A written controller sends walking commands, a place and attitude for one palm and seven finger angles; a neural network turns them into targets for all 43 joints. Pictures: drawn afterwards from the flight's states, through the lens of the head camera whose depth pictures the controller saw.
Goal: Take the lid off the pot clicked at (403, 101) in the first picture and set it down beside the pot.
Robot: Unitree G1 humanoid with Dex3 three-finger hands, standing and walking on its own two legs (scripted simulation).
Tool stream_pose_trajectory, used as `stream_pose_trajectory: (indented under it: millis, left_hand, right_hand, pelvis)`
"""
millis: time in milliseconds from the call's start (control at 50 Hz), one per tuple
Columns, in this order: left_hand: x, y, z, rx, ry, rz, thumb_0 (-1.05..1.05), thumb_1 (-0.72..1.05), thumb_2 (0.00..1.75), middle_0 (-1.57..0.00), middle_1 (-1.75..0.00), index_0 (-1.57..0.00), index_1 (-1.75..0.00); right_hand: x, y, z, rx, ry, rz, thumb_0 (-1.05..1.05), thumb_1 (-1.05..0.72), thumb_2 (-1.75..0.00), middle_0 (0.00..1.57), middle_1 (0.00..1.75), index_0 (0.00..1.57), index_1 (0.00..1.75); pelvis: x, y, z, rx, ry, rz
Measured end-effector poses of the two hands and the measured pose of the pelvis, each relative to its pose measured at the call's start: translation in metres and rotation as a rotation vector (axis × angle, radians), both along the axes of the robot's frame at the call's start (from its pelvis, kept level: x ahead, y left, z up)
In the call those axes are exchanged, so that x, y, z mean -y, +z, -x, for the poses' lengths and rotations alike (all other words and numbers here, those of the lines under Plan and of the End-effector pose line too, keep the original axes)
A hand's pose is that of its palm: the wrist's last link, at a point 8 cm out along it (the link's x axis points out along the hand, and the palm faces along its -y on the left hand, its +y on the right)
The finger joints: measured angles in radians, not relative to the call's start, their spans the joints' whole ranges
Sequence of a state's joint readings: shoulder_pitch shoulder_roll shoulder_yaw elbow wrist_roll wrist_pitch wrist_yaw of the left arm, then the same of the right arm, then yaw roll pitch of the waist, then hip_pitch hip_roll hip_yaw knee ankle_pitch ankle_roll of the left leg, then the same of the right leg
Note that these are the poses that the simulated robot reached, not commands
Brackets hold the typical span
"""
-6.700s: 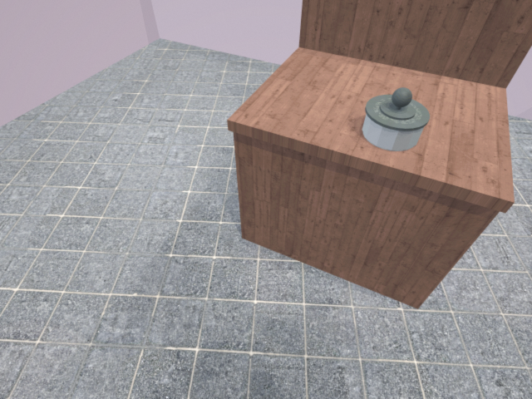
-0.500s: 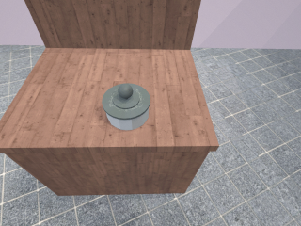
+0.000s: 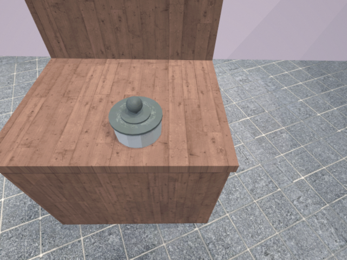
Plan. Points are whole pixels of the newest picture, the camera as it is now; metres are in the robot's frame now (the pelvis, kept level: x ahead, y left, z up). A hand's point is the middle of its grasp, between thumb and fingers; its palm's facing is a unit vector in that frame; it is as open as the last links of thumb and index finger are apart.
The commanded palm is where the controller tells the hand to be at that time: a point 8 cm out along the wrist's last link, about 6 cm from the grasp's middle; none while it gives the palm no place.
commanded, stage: look again from close up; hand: left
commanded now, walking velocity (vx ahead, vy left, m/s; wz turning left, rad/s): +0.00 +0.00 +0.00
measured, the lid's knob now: (134, 104) +0.54 +0.16 +0.03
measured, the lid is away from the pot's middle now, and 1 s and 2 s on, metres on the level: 0.00 0.00 0.00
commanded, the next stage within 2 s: shuffle to correct the standing spot in 0.58 s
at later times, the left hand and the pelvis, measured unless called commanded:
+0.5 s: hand out of the picture -0.02 +0.16 -0.18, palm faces +0.02 -0.98 -0.17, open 7.3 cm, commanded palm none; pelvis -0.01 -0.01 +0.00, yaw +0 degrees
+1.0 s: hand out of the picture -0.02 +0.18 -0.19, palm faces +0.10 -0.98 -0.17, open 7.3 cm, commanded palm none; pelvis +0.01 +0.01 -0.01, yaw +3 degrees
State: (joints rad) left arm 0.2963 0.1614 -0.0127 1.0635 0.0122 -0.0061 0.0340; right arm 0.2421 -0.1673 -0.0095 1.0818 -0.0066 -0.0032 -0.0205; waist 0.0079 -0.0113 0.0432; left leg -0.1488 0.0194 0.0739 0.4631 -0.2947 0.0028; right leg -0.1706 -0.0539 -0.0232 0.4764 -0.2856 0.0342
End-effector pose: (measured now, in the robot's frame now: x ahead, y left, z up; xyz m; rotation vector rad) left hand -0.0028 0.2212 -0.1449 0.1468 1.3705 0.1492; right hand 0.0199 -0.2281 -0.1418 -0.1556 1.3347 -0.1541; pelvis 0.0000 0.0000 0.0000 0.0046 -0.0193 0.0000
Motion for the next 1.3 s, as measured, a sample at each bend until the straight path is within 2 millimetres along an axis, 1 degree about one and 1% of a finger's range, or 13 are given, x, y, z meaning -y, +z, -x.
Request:
stream_pose_trajectory:
  millis: [200, 420, 580, 800, 900, 980, 1040, 1080, 1120, 1160, 1220, 1260, 1300]
  left_hand:
    - [0.009, 0.0, 0.012, -0.015, 0.003, 0.008, 0.0, 0.91, 0.9, -0.2, -0.3, -0.2, -0.3]
    - [0.012, -0.001, 0.018, -0.015, 0.005, 0.014, 0.0, 0.91, 0.9, -0.2, -0.3, -0.2, -0.3]
    - [0.013, -0.002, 0.022, -0.017, 0.007, 0.02, 0.0, 0.91, 0.9, -0.2, -0.29, -0.2, -0.3]
    - [0.011, -0.005, 0.029, -0.028, 0.017, 0.03, 0.0, 0.91, 0.9, -0.2, -0.3, -0.2, -0.3]
    - [0.002, -0.008, 0.03, -0.034, 0.057, 0.026, 0.0, 0.91, 0.9, -0.2, -0.3, -0.2, -0.3]
    - [-0.008, -0.014, 0.029, -0.053, 0.089, 0.026, 0.0, 0.91, 0.9, -0.2, -0.3, -0.2, -0.3]
    - [-0.014, -0.016, 0.021, -0.082, 0.081, 0.029, 0.0, 0.91, 0.9, -0.2, -0.29, -0.2, -0.3]
    - [-0.016, -0.013, 0.007, -0.086, 0.065, 0.024, 0.0, 0.91, 0.9, -0.2, -0.29, -0.2, -0.3]
    - [-0.016, -0.008, -0.013, -0.063, 0.059, 0.018, 0.0, 0.91, 0.9, -0.2, -0.29, -0.2, -0.3]
    - [-0.015, -0.003, -0.039, -0.011, 0.063, 0.012, 0.0, 0.91, 0.9, -0.2, -0.29, -0.2, -0.3]
    - [-0.015, -0.003, -0.074, 0.103, 0.08, -0.013, 0.0, 0.92, 0.9, -0.2, -0.29, -0.2, -0.3]
    - [-0.013, -0.004, -0.086, 0.149, 0.102, -0.025, 0.0, 0.92, 0.9, -0.2, -0.29, -0.2, -0.3]
    - [-0.011, -0.002, -0.09, 0.152, 0.118, -0.026, 0.0, 0.92, 0.9, -0.2, -0.29, -0.2, -0.3]
  right_hand:
    - [0.003, 0.0, 0.019, -0.034, -0.009, -0.009, 0.0, -0.91, -0.9, 0.19, 0.3, 0.2, 0.3]
    - [-0.003, -0.001, 0.037, -0.066, -0.018, -0.023, 0.0, -0.91, -0.9, 0.19, 0.3, 0.2, 0.3]
    - [-0.007, -0.001, 0.045, -0.075, -0.025, -0.028, 0.0, -0.91, -0.9, 0.2, 0.3, 0.2, 0.3]
    - [-0.011, -0.002, 0.05, -0.085, -0.023, -0.03, 0.0, -0.91, -0.9, 0.2, 0.3, 0.2, 0.3]
    - [-0.012, -0.004, 0.046, -0.117, -0.004, -0.024, 0.0, -0.91, -0.9, 0.2, 0.3, 0.2, 0.3]
    - [-0.015, -0.003, 0.032, -0.126, 0.01, -0.004, 0.0, -0.91, -0.9, 0.19, 0.3, 0.2, 0.3]
    - [-0.02, -0.001, 0.018, -0.1, 0.005, 0.006, 0.0, -0.9, -0.9, 0.19, 0.3, 0.2, 0.3]
    - [-0.024, 0.001, 0.012, -0.09, -0.001, 0.004, 0.0, -0.9, -0.9, 0.19, 0.3, 0.2, 0.3]
    - [-0.027, 0.001, 0.008, -0.098, 0.002, -0.009, 0.0, -0.9, -0.9, 0.19, 0.3, 0.2, 0.3]
    - [-0.029, 0.0, 0.004, -0.124, 0.015, -0.028, 0.0, -0.9, -0.9, 0.19, 0.3, 0.2, 0.3]
    - [-0.027, -0.011, -0.006, -0.164, 0.036, -0.052, 0.0, -0.9, -0.9, 0.2, 0.3, 0.2, 0.3]
    - [-0.022, -0.017, -0.02, -0.175, 0.052, -0.051, 0.0, -0.9, -0.9, 0.2, 0.3, 0.21, 0.3]
    - [-0.02, -0.016, -0.044, -0.152, 0.062, -0.041, 0.0, -0.9, -0.9, 0.2, 0.3, 0.21, 0.3]
  pelvis:
    - [0.007, 0.001, 0.006, 0.002, 0.0, 0.001]
    - [0.009, 0.002, 0.013, 0.004, 0.002, 0.002]
    - [0.008, 0.002, 0.016, 0.004, 0.002, 0.004]
    - [0.004, -0.001, 0.016, -0.003, 0.011, 0.005]
    - [0.0, -0.006, 0.006, -0.022, 0.038, 0.011]
    - [-0.007, -0.009, -0.009, -0.034, 0.053, 0.011]
    - [-0.012, -0.01, -0.022, -0.042, 0.045, 0.005]
    - [-0.013, -0.008, -0.031, -0.046, 0.046, 0.006]
    - [-0.012, -0.005, -0.038, -0.049, 0.058, 0.01]
    - [-0.01, -0.003, -0.046, -0.051, 0.073, 0.015]
    - [-0.004, -0.01, -0.059, -0.047, 0.099, -0.002]
    - [-0.003, -0.014, -0.066, -0.032, 0.115, 0.009]
    - [-0.004, -0.012, -0.074, -0.023, 0.122, 0.021]
